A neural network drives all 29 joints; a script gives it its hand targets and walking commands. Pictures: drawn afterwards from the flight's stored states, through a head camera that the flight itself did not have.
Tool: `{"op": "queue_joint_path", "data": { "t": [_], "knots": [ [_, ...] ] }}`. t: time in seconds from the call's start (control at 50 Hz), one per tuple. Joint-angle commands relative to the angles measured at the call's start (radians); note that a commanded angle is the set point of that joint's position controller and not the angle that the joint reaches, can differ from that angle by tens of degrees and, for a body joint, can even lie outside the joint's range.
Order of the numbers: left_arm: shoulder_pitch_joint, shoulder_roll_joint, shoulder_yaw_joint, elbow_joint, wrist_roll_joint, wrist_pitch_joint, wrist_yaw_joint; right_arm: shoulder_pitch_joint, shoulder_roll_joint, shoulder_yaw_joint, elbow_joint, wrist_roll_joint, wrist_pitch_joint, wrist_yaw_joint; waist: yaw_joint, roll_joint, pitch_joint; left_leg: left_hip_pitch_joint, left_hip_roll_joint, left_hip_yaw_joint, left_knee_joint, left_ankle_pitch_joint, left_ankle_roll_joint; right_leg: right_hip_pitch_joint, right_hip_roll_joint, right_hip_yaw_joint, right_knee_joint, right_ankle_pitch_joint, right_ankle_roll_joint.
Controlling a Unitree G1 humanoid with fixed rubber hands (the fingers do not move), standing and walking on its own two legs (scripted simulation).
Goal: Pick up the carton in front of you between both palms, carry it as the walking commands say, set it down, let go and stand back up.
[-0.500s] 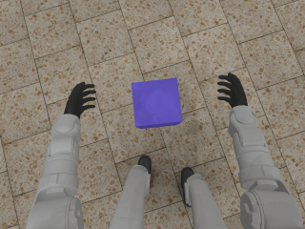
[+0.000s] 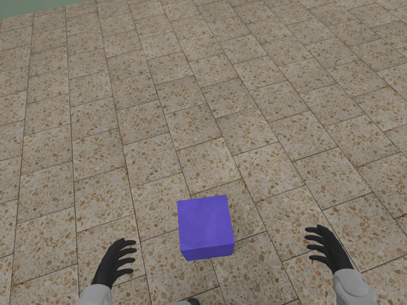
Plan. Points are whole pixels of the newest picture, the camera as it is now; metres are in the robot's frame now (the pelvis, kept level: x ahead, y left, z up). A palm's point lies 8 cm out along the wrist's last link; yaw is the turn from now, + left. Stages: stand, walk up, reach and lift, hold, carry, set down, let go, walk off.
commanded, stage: let go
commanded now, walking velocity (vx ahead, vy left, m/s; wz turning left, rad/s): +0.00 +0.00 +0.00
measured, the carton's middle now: (205, 229) +0.42 +0.07 -0.65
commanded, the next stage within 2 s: stand in 0.52 s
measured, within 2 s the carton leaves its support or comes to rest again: neither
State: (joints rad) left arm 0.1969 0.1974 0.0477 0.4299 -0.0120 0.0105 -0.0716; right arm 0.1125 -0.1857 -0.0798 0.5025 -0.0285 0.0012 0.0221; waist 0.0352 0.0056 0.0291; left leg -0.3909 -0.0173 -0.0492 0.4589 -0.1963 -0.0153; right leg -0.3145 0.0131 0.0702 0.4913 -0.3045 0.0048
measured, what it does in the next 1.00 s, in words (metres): stands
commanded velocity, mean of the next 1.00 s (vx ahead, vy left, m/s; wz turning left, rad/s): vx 0.00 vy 0.00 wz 0.00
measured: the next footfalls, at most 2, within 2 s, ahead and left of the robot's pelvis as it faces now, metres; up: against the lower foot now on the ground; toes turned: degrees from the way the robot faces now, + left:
none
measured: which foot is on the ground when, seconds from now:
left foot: down 0.00-1.00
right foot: down 0.00-1.00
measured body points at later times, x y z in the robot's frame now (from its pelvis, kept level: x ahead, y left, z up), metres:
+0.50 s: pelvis +0.01 +0.00 +0.00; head +0.02 +0.00 +0.45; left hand +0.19 +0.24 -0.07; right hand +0.18 -0.23 -0.08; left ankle +0.02 +0.13 -0.74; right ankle -0.04 -0.12 -0.74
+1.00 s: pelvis +0.02 +0.02 +0.00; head +0.03 +0.04 +0.45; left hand +0.16 +0.30 -0.11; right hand +0.15 -0.28 -0.09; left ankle +0.02 +0.13 -0.74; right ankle -0.04 -0.12 -0.74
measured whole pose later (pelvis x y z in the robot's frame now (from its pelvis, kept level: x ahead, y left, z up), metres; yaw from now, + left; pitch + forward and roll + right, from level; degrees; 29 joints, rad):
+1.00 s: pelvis +0.02 +0.02 +0.00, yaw -1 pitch +0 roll +0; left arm 0.21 0.35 0.04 0.72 0.04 0.02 0.03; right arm 0.16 -0.32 -0.04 0.80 -0.04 0.00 -0.02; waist -0.01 -0.05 0.01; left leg -0.23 -0.02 -0.02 0.52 -0.29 0.01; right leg -0.12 0.00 0.08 0.47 -0.35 0.02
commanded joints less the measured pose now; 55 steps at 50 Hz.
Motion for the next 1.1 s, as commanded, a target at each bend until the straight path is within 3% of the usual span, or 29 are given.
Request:
{"op": "queue_joint_path", "data": {
  "t": [0.0, 0.08, 0.26, 0.36, 0.38, 0.42, 0.5, 0.52, 0.56, 0.6, 0.64, 0.8, 1.08],
  "knots": [
    [-0.005, 0.111, 0.021, -0.099, 0.003, 0.001, 0.001, 0.022, -0.079, 0.003, -0.117, 0.012, -0.003, 0.008, -0.024, -0.076, -0.134, 0.359, -0.05, 0.054, -0.029, 0.206, -0.013, -0.009, 0.015, -0.042, -0.145, 0.194, 0.019],
    [-0.006, 0.127, 0.029, -0.1, 0.015, 0.036, -0.003, 0.049, -0.085, 0.02, -0.14, 0.021, 0.03, 0.022, -0.031, -0.081, -0.041, 0.415, -0.063, 0.065, -0.033, 0.164, -0.013, -0.017, -0.004, -0.033, -0.179, 0.164, 0.017],
    [0.01, 0.123, 0.038, -0.102, 0.038, 0.097, 0.001, 0.056, -0.099, 0.023, -0.165, 0.029, 0.089, 0.042, -0.018, -0.02, 0.009, 0.444, -0.063, 0.062, -0.033, 0.189, -0.011, 0.052, 0.002, -0.038, -0.163, 0.22, 0.016],
    [0.004, 0.119, 0.032, -0.106, 0.032, 0.107, 0.003, 0.064, -0.106, 0.012, -0.161, 0.016, 0.104, 0.042, -0.028, -0.023, -0.003, 0.449, -0.055, 0.051, -0.041, 0.229, -0.007, 0.1, 0.021, -0.045, -0.146, 0.283, 0.022],
    [-0.018, 0.153, 0.041, -0.162, 0.054, 0.156, 0.03, 0.123, -0.1, 0.017, -0.1, 0.038, 0.075, 0.022, -0.028, -0.007, -0.058, 0.428, -0.084, 0.062, -0.008, 0.231, -0.015, 0.143, 0.021, -0.042, -0.109, 0.392, 0.025],
    [0.003, 0.134, 0.021, -0.148, 0.041, 0.172, 0.046, 0.108, -0.109, 0.024, -0.12, 0.035, 0.066, 0.007, -0.031, -0.041, -0.056, 0.401, -0.077, 0.056, 0.001, 0.241, -0.009, 0.14, 0.024, -0.043, -0.09, 0.421, 0.028],
    [0.002, 0.12, 0.009, -0.152, 0.031, 0.185, 0.057, 0.083, -0.11, 0.025, -0.129, 0.031, 0.067, 0.003, -0.023, -0.037, -0.047, 0.384, -0.069, 0.052, -0.001, 0.249, -0.01, 0.121, 0.031, -0.051, -0.094, 0.369, 0.019],
    [-0.024, 0.239, 0.043, -0.011, 0.041, 0.118, 0.091, 0.067, -0.226, 0.004, 0.022, -0.03, 0.052, -0.027, -0.009, -0.118, 0.0, 0.222, 0.047, 0.016, 0.026, 0.191, -0.01, 0.054, -0.033, -0.034, -0.085, 0.191, 0.04],
    [-0.016, 0.229, 0.037, 0.009, 0.056, 0.065, 0.096, 0.075, -0.234, -0.004, 0.045, -0.031, 0.034, -0.04, -0.037, -0.084, -0.014, 0.2, 0.045, -0.002, 0.014, 0.051, -0.002, 0.048, -0.043, 0.011, -0.104, 0.032, 0.026],
    [-0.025, 0.217, 0.036, 0.036, 0.059, 0.039, 0.092, 0.055, -0.234, -0.003, 0.078, -0.03, 0.015, -0.041, -0.041, -0.022, -0.012, 0.174, 0.053, -0.023, -0.012, -0.033, 0.008, 0.048, -0.04, 0.015, -0.088, -0.01, 0.011],
    [-0.02, 0.221, 0.036, 0.066, 0.055, 0.022, 0.084, 0.028, -0.239, -0.001, 0.102, -0.023, 0.004, -0.035, -0.032, 0.012, -0.043, 0.162, 0.067, -0.041, -0.022, 0.002, 0.018, 0.087, -0.036, 0.006, -0.061, 0.05, 0.009],
    [-0.005, 0.261, 0.031, 0.165, 0.05, -0.004, 0.096, 0.027, -0.271, -0.002, 0.188, -0.015, -0.009, -0.041, -0.043, 0.025, -0.095, 0.24, 0.084, -0.049, 0.004, 0.224, 0.029, 0.13, -0.054, 0.024, -0.054, 0.223, 0.008],
    [-0.007, 0.289, 0.014, 0.269, 0.046, -0.013, 0.102, 0.015, -0.304, 0.01, 0.268, -0.008, -0.012, -0.048, -0.04, -0.006, -0.078, 0.267, 0.091, -0.055, -0.006, 0.285, 0.033, 0.161, -0.072, 0.03, -0.081, 0.28, 0.008]
  ]
}}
